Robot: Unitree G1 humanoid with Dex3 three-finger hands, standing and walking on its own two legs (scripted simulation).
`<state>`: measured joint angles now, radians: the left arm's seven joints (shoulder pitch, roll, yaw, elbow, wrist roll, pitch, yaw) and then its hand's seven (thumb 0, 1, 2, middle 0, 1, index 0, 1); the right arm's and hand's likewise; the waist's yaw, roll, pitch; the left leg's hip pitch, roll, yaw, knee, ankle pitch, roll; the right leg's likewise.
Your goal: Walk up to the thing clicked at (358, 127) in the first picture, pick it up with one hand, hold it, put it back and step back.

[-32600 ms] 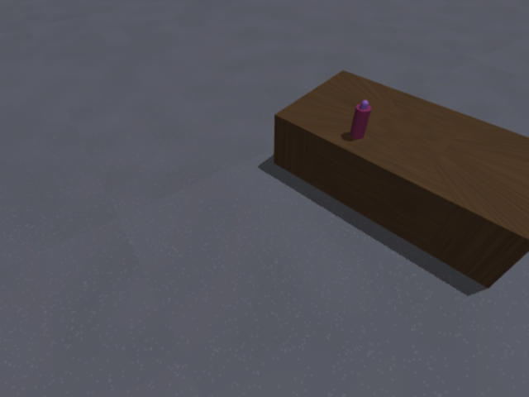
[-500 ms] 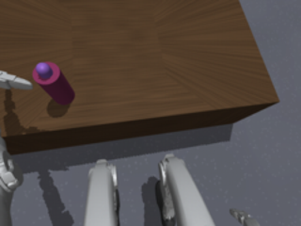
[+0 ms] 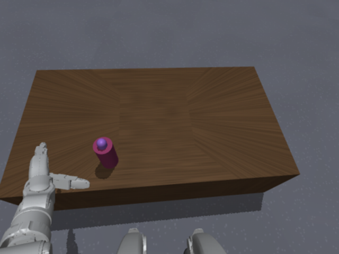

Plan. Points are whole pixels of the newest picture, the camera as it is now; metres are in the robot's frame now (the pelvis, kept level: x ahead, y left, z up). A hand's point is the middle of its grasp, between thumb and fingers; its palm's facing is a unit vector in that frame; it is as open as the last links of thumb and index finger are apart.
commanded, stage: home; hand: left
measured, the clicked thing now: (105, 151) +0.48 +0.21 -0.27
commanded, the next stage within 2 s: none
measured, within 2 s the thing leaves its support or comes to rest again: neither
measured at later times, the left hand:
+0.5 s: hand (89, 243) +0.18 +0.17 -0.03, palm faces +0.16 -0.95 -0.25, open 17.1 cm
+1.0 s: hand (91, 247) +0.17 +0.16 -0.02, palm faces +0.13 -0.95 -0.28, open 17.4 cm
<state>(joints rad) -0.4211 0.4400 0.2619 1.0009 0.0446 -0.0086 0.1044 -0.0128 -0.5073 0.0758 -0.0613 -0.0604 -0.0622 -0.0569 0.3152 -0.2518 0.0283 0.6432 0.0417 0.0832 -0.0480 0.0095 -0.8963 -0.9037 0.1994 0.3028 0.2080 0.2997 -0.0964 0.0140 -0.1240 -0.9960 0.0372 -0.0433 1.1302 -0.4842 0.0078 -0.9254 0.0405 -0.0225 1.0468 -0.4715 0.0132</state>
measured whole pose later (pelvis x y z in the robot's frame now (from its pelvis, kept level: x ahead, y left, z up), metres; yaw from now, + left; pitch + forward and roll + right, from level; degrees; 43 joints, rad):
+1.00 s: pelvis +0.01 -0.02 +0.03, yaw +2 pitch +7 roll -1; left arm 0.46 0.21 -0.02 0.05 -0.02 0.19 0.14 -0.01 -0.53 0.07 -0.06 -0.06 -0.06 -0.06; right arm 0.30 -0.22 0.02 0.50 0.03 -0.07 -0.15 0.02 -0.90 -0.91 0.20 0.30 0.21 0.30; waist -0.03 0.03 -0.10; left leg -0.62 0.02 -0.04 0.93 -0.43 -0.02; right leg -0.57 0.02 -0.02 0.90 -0.45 -0.01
